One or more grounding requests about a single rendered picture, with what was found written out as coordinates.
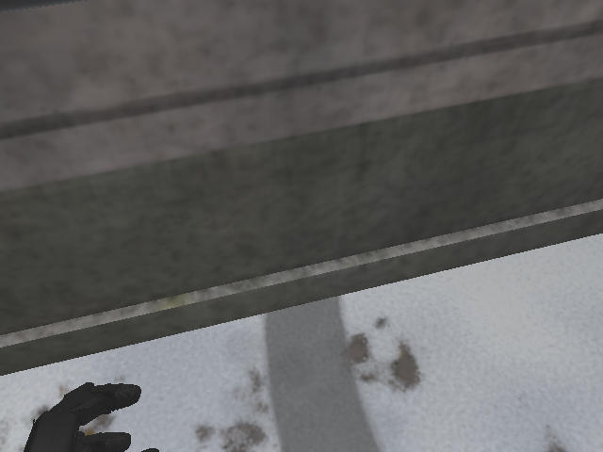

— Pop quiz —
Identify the left robot hand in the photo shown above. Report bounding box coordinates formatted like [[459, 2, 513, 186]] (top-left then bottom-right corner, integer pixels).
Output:
[[24, 382, 159, 452]]

